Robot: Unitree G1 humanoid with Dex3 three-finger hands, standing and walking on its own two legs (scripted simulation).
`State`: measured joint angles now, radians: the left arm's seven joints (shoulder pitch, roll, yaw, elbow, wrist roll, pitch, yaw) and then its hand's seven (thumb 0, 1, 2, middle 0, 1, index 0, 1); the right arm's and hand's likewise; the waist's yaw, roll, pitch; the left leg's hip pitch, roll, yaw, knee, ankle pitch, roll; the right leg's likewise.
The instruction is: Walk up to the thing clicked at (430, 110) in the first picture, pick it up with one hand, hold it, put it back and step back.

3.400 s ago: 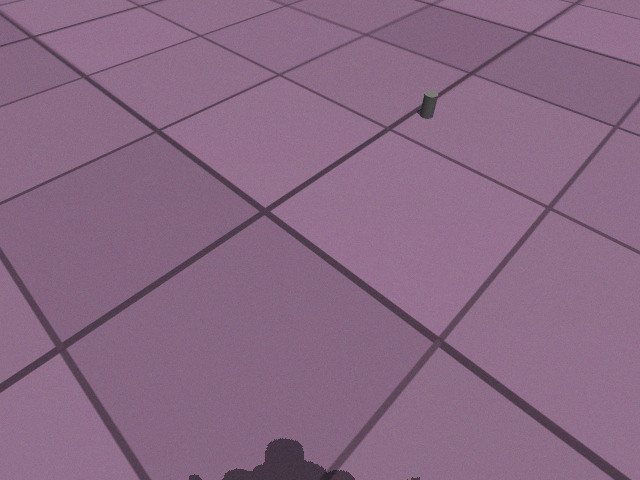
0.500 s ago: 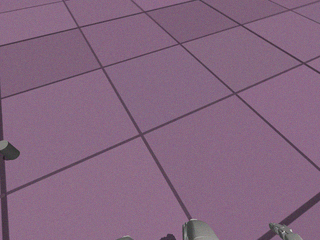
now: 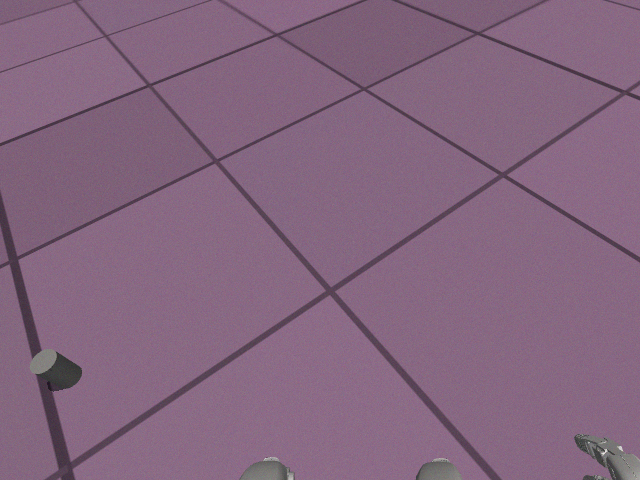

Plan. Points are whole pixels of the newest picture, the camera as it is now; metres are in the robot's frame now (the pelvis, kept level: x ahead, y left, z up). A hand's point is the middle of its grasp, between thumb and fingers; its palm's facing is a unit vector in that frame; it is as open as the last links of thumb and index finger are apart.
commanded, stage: walk up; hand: left
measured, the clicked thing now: (57, 369) +0.52 +0.88 -0.65
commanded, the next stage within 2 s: none
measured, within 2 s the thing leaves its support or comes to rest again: neither
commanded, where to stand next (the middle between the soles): +0.07 +0.82 m, yaw -27 degrees
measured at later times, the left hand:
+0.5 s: hand out of the picture +0.13 +0.50 -0.08, palm faces -0.15 -0.77 -0.62, open 7.4 cm
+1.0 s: hand out of the picture +0.17 +0.70 -0.10, palm faces -0.27 -0.79 -0.56, open 7.4 cm
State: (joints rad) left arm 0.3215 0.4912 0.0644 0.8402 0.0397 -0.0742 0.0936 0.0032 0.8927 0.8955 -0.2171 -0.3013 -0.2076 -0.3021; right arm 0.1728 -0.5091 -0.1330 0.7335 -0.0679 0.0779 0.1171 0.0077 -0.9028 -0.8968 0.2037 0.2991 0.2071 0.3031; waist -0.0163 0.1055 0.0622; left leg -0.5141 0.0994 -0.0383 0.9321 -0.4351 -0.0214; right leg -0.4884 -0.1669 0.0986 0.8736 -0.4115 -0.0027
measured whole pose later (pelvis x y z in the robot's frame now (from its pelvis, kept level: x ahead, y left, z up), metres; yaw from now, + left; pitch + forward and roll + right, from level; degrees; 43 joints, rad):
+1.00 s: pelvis +0.01 +0.44 +0.01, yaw -14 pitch -2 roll -2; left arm 0.29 0.39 0.02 0.79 0.01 -0.07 0.11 0.00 0.90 0.90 -0.21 -0.30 -0.21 -0.30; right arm 0.28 -0.43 -0.09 0.66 -0.07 0.12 0.04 0.01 -0.90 -0.90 0.20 0.30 0.21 0.30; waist -0.05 0.13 0.17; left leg -0.55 -0.04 0.02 1.16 -0.53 0.01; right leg -0.46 0.02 -0.10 0.81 -0.32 -0.06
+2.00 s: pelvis -0.05 +0.90 +0.01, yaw -23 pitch -4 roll +0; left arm 0.26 0.47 0.09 0.97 0.02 0.00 0.04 0.01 0.90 0.90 -0.21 -0.30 -0.20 -0.30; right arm 0.32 -0.40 -0.05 0.91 -0.03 0.02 0.01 0.01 -0.90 -0.90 0.20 0.30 0.21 0.30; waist -0.04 0.00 0.07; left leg -0.30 0.03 0.02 0.85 -0.49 -0.01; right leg -0.63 0.03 0.14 1.15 -0.38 -0.02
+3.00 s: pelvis +0.00 +0.85 +0.05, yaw -28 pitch -2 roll +0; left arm 0.09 0.35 0.01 1.10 0.00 0.00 0.00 0.01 0.90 0.90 -0.21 -0.30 -0.20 -0.30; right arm 0.03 -0.39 0.00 1.05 0.01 -0.01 0.01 0.01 -0.90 -0.90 0.20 0.30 0.21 0.30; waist 0.01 0.02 0.12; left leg -0.31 0.02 0.01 0.55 -0.21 -0.02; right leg -0.26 -0.01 0.00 0.60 -0.30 0.00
